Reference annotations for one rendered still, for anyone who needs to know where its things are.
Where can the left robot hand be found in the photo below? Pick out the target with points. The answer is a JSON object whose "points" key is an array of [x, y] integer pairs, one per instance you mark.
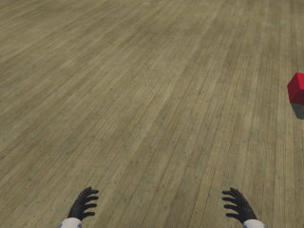
{"points": [[79, 206]]}

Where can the carton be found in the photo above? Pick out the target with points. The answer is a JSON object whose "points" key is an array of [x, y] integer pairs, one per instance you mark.
{"points": [[296, 89]]}

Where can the left robot forearm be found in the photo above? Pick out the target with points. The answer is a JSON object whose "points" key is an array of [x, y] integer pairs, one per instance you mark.
{"points": [[71, 223]]}

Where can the right robot hand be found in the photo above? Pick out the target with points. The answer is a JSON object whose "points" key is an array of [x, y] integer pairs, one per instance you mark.
{"points": [[245, 211]]}

